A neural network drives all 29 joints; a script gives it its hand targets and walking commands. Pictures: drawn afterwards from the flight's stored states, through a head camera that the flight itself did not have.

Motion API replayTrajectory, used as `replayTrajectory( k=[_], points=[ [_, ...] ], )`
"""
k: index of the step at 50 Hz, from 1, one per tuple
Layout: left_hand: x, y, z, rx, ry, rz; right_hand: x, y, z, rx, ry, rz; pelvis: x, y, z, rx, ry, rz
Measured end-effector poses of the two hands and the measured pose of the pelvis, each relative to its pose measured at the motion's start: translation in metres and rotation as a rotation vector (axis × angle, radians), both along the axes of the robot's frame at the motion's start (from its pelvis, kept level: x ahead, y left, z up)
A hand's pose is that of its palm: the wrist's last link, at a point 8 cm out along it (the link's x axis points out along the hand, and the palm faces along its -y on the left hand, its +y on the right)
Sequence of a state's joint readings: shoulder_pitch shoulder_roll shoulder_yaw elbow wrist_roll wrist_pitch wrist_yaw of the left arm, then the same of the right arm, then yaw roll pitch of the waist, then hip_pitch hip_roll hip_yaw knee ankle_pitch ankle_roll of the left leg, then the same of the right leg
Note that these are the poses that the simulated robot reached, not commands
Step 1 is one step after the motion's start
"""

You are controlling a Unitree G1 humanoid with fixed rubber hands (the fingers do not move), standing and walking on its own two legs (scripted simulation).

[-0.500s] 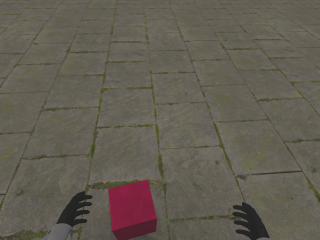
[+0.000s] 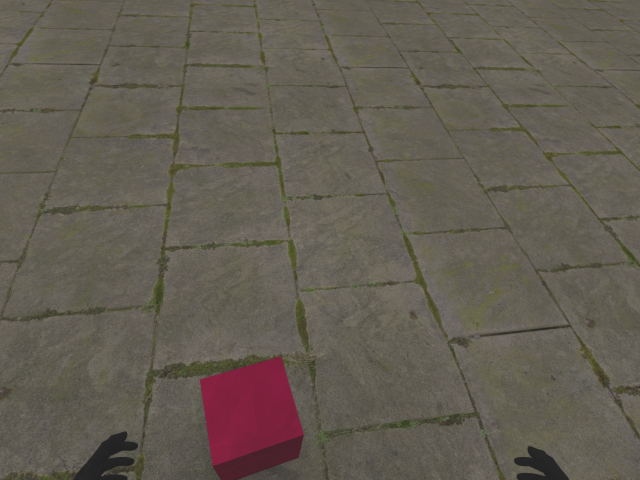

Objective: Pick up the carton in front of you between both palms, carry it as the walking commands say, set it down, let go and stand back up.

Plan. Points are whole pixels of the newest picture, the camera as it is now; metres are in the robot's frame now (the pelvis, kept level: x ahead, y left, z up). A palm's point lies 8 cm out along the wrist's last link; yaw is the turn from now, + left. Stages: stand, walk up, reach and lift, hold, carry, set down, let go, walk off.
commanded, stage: stand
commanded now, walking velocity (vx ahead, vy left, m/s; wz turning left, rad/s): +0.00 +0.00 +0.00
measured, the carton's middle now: (252, 420) +0.36 +0.14 -0.65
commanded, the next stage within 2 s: none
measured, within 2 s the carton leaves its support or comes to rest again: neither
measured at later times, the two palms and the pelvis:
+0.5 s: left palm out of the picture +0.10 +0.31 -0.11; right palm out of the picture +0.09 -0.29 -0.08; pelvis -0.01 +0.01 +0.00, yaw -1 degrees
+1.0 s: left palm out of the picture +0.06 +0.31 -0.11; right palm out of the picture +0.06 -0.30 -0.08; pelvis -0.03 +0.01 +0.01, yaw +0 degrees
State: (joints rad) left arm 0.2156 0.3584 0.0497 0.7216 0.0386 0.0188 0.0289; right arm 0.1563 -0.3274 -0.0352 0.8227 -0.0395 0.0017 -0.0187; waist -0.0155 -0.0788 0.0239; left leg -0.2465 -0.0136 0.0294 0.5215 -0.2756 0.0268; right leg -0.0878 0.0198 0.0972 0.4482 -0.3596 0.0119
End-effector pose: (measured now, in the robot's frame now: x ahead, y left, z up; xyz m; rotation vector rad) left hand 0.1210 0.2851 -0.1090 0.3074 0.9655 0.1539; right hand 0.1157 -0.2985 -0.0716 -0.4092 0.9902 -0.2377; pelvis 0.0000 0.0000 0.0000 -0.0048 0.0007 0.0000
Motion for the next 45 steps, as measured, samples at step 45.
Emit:
replayTrajectory(
  k=[45],
  points=[
    [-0.062,0.021,-0.003,0.015,0.122,0.017,-0.055,-0.003,-0.006,0.003,0.09,-0.052,-0.029,0.012,0.008,-0.002,-0.051,-0.005]
  ],
)
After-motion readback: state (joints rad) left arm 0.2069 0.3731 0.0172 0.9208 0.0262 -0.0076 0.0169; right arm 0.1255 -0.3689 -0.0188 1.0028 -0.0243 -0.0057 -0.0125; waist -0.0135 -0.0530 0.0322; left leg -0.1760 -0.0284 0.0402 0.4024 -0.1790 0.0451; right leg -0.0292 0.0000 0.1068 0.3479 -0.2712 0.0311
